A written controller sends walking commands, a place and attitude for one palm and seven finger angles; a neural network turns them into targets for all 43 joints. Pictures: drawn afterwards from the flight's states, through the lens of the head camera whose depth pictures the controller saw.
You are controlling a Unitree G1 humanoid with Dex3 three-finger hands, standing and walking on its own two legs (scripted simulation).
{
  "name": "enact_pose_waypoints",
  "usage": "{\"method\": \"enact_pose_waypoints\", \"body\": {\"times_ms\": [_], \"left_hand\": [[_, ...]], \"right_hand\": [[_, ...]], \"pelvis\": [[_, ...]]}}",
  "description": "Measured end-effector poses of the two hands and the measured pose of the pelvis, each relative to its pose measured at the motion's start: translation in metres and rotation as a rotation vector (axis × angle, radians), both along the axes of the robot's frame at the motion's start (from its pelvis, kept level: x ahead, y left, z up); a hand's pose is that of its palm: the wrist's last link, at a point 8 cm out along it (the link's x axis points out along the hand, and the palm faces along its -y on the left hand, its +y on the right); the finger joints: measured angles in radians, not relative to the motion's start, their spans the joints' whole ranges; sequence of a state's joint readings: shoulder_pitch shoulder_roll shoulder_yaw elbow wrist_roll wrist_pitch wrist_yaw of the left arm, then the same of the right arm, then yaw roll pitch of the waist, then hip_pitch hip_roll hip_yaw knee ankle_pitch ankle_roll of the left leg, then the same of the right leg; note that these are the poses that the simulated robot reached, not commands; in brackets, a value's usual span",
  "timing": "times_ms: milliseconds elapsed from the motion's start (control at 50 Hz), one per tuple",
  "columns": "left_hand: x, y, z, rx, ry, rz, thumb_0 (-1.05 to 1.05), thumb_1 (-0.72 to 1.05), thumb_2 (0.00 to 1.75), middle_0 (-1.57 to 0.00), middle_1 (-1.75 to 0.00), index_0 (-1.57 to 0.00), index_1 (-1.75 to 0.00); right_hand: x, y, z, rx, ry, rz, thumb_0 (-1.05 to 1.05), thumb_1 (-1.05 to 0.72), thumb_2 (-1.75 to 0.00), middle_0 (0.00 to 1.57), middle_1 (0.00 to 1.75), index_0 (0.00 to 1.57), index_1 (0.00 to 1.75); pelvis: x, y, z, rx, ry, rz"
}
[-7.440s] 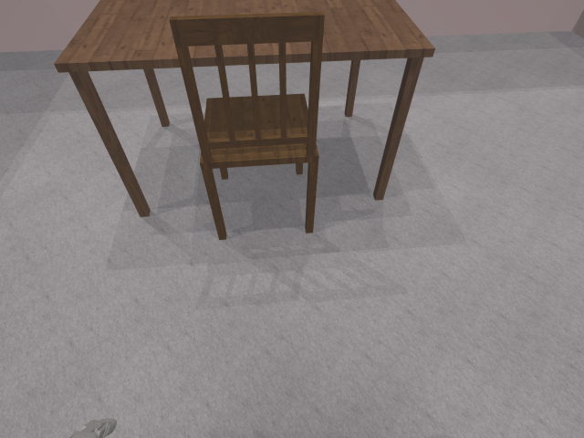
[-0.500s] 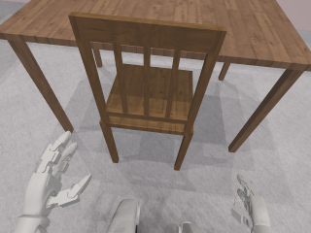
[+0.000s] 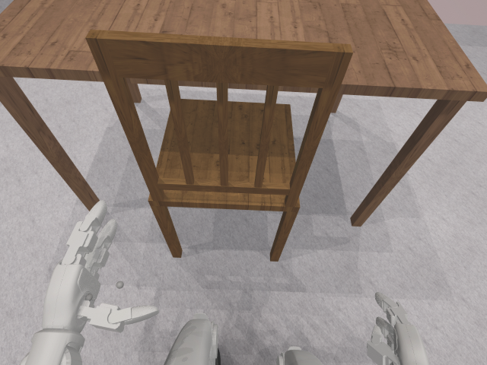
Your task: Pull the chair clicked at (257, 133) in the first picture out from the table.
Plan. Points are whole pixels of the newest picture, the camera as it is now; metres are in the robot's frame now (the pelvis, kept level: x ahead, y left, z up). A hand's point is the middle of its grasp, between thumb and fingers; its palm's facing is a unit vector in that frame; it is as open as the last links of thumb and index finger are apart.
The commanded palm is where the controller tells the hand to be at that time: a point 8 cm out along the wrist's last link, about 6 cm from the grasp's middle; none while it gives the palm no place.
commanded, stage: raise the hand toward the chair's back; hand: left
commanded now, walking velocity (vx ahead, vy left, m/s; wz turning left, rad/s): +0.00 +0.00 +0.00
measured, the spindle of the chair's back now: (223, 141) +0.54 +0.08 +0.00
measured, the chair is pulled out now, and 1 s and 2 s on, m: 0.00 0.00 0.00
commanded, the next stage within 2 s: aim the fingers beside a spindle in 1.02 s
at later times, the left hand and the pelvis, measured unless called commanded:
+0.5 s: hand (102, 277) +0.23 +0.21 +0.06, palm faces +0.04 -1.00 -0.05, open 16.9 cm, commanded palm +0.21 +0.27 +0.06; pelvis -0.01 +0.00 +0.01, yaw +1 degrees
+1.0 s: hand (113, 272) +0.24 +0.20 +0.06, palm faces +0.04 -1.00 -0.05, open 16.9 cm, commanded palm +0.22 +0.26 +0.06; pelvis +0.00 -0.01 +0.01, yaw +1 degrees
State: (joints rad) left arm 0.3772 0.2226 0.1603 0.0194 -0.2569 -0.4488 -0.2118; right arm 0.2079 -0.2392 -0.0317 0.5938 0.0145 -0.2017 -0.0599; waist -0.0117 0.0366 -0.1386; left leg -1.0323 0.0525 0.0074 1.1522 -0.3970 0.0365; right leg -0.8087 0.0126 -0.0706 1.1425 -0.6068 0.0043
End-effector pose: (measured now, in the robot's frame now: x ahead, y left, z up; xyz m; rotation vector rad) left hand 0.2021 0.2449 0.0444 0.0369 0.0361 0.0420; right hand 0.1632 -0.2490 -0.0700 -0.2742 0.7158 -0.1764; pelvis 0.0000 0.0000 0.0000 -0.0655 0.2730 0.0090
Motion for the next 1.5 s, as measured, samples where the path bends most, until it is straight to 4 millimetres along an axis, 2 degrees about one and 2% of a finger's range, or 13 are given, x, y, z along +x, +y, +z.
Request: {"method": "enact_pose_waypoints", "body": {"times_ms": [160,320,560,680,840,1180,1320,1500], "left_hand": [[0.000,0.008,0.010,0.002,-0.023,0.007,-0.01,-0.35,0.37,-0.08,-0.10,-0.08,-0.10],[-0.001,0.015,0.013,0.008,-0.013,0.009,-0.01,-0.46,0.32,-0.07,-0.09,-0.06,-0.08],[0.006,0.019,0.019,0.018,-0.012,-0.003,-0.01,-0.50,0.30,-0.07,-0.08,-0.06,-0.08],[0.008,0.016,0.019,0.015,-0.007,-0.005,-0.01,-0.50,0.30,-0.06,-0.08,-0.06,-0.08],[0.010,0.010,0.018,0.011,-0.013,-0.001,-0.01,-0.50,0.30,-0.07,-0.08,-0.06,-0.08],[0.017,0.006,0.018,0.010,-0.009,0.001,-0.01,-0.50,0.30,-0.07,-0.08,-0.06,-0.08],[0.032,0.003,0.010,0.001,-0.011,-0.011,-0.01,-0.50,0.30,-0.07,-0.08,-0.06,-0.08],[0.058,-0.006,0.004,-0.004,-0.020,-0.032,-0.01,-0.50,0.30,-0.06,-0.08,-0.06,-0.08]], "right_hand": [[0.026,0.024,0.017,0.023,-0.070,0.065,0.01,-0.90,-0.90,0.20,0.30,0.20,0.30],[0.021,0.035,0.019,0.042,-0.061,0.093,0.01,-0.90,-0.90,0.20,0.30,0.20,0.30],[-0.014,0.016,0.012,0.025,0.015,0.035,0.01,-0.90,-0.90,0.20,0.30,0.20,0.30],[-0.023,0.005,0.012,0.016,0.025,0.008,0.01,-0.90,-0.90,0.20,0.30,0.20,0.30],[-0.018,0.000,0.013,0.015,0.010,0.004,0.01,-0.90,-0.90,0.20,0.30,0.20,0.30],[0.008,0.006,0.013,0.038,-0.022,0.043,0.01,-0.90,-0.90,0.20,0.30,0.20,0.30],[0.008,0.003,0.007,0.025,-0.002,0.048,0.01,-0.90,-0.90,0.20,0.30,0.20,0.30],[-0.004,-0.002,0.000,0.019,0.047,0.024,0.01,-0.90,-0.90,0.20,0.30,0.20,0.30]], "pelvis": [[-0.001,0.004,0.004,-0.009,-0.018,0.011],[-0.004,0.005,0.008,-0.015,-0.036,0.018],[-0.008,0.002,0.012,-0.012,-0.048,0.016],[-0.007,0.000,0.014,-0.007,-0.048,0.012],[-0.005,-0.004,0.014,-0.002,-0.045,0.010],[0.003,-0.009,0.014,0.002,-0.036,0.015],[0.004,-0.009,0.010,0.001,-0.020,0.015],[0.005,-0.008,0.006,0.004,-0.001,0.005]]}}
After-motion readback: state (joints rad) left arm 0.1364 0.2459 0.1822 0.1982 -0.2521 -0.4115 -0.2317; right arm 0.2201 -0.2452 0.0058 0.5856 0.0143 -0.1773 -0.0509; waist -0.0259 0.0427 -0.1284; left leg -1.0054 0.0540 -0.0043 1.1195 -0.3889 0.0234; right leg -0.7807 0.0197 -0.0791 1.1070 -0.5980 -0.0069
